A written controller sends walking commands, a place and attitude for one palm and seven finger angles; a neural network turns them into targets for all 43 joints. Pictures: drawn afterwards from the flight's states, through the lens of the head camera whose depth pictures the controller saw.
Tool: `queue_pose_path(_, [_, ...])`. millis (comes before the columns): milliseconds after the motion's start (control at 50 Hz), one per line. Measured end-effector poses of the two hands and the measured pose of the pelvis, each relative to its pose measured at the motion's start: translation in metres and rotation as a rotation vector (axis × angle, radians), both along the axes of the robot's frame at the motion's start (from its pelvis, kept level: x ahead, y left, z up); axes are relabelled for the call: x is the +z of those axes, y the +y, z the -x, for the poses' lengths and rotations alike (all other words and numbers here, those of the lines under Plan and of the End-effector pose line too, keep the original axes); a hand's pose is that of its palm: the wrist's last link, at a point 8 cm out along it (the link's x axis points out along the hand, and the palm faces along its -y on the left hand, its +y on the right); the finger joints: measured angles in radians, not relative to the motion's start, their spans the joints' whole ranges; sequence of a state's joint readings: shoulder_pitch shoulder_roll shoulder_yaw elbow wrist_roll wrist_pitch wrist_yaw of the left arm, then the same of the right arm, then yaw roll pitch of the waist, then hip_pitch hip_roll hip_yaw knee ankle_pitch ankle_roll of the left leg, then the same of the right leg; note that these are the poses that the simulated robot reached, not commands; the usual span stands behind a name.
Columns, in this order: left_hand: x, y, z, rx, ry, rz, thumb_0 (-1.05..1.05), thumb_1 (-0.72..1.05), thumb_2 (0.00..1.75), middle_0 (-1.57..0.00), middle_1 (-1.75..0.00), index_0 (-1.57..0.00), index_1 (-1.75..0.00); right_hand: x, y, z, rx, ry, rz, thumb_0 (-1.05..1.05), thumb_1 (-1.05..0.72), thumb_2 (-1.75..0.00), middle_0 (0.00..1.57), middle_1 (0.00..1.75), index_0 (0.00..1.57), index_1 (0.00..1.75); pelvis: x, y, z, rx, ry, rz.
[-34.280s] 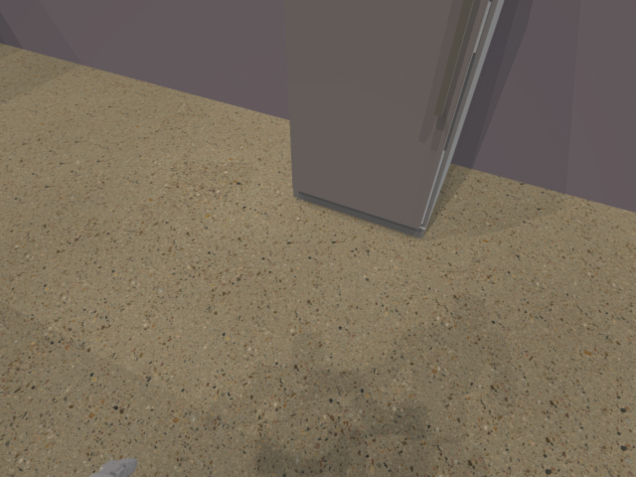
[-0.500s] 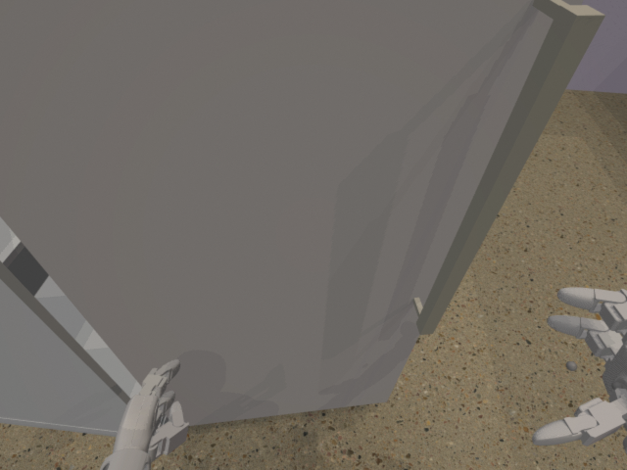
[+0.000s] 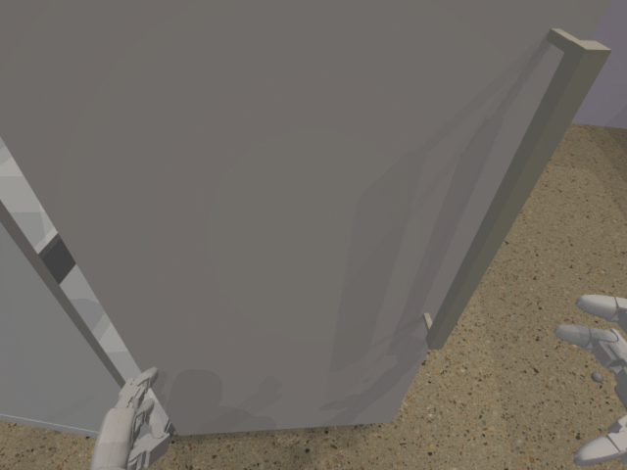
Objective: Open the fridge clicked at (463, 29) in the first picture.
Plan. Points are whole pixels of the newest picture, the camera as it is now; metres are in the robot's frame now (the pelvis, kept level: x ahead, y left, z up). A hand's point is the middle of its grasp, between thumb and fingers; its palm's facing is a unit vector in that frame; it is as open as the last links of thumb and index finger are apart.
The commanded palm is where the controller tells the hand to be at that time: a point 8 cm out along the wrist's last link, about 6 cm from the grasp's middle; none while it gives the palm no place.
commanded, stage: draw the hand back to the body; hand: right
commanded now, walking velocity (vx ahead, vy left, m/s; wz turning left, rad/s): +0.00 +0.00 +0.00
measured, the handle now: (478, 234) +0.39 -0.20 +0.13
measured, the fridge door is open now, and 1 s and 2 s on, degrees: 77 77 77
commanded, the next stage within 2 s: step back with the hand held close in 1.18 s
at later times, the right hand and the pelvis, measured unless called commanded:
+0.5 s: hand out of the picture +0.20 -0.29 +0.15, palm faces +0.50 +0.78 -0.37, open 11.8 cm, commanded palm +0.16 -0.32 +0.17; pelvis +0.01 -0.02 +0.02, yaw +0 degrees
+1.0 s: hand (621, 346) +0.21 -0.27 +0.17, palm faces +0.49 +0.78 -0.38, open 7.6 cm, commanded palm +0.16 -0.30 +0.19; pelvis +0.02 +0.00 +0.02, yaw +0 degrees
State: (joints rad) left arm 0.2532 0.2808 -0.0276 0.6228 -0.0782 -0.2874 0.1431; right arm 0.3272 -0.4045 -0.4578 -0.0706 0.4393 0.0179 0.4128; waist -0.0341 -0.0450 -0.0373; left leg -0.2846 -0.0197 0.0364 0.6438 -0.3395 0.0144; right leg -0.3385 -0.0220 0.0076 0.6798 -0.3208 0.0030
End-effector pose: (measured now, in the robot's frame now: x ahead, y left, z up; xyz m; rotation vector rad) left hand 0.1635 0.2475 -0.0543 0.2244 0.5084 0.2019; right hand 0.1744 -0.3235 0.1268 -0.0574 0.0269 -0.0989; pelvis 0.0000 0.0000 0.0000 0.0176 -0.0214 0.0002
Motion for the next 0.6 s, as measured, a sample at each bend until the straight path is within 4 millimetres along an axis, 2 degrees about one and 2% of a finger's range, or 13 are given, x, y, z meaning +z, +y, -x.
queue_pose_path(120, [0.004,-0.009,-0.003,-0.034,-0.001,-0.021,0.01,0.90,0.90,-0.20,-0.30,-0.20,-0.30,0.003,0.004,0.011,-0.008,-0.033,0.014,-0.01,0.52,-0.21,0.25,1.13,0.25,1.13,0.001,-0.004,0.002,-0.013,-0.017,-0.008])
queue_pose_path(220, [0.003,-0.025,-0.011,-0.084,0.020,-0.037,0.01,0.90,0.90,-0.20,-0.30,-0.20,-0.30,0.014,-0.008,0.010,-0.266,-0.036,0.219,-0.01,0.42,-0.26,0.25,1.07,0.25,1.07,0.005,-0.007,0.005,-0.020,-0.033,-0.010])
queue_pose_path(280, [0.001,-0.035,-0.015,-0.103,0.040,-0.020,0.01,0.90,0.90,-0.20,-0.30,-0.20,-0.30,0.020,-0.006,0.013,-0.355,-0.042,0.283,-0.01,0.33,-0.30,0.24,1.02,0.25,1.02,0.008,-0.011,0.004,-0.014,-0.031,-0.004])
queue_pose_path(360, [-0.003,-0.047,-0.019,-0.122,0.072,0.007,0.01,0.90,0.90,-0.20,-0.30,-0.20,-0.30,0.032,0.002,0.019,-0.378,-0.071,0.331,-0.01,0.20,-0.37,0.24,0.94,0.24,0.95,0.011,-0.015,-0.004,-0.009,-0.032,0.003])
queue_pose_path(440, [-0.007,-0.054,-0.024,-0.125,0.105,0.026,0.01,0.90,0.89,-0.21,-0.30,-0.20,-0.30,0.041,0.003,0.020,-0.393,-0.090,0.360,0.00,0.06,-0.43,0.24,0.86,0.24,0.87,0.014,-0.017,-0.011,-0.007,-0.044,0.008])
queue_pose_path(540, [-0.007,-0.054,-0.031,-0.121,0.128,0.033,0.01,0.90,0.89,-0.21,-0.30,-0.20,-0.30,0.046,-0.004,0.012,-0.428,-0.097,0.370,0.00,-0.12,-0.52,0.23,0.76,0.24,0.76,0.016,-0.017,-0.017,-0.005,-0.059,0.011])
queue_pose_path(600, [-0.005,-0.051,-0.035,-0.119,0.126,0.032,0.01,0.90,0.89,-0.21,-0.30,-0.20,-0.30,0.051,-0.001,0.007,-0.426,-0.110,0.371,0.00,-0.22,-0.57,0.23,0.69,0.23,0.70,0.018,-0.016,-0.020,-0.002,-0.062,0.013])
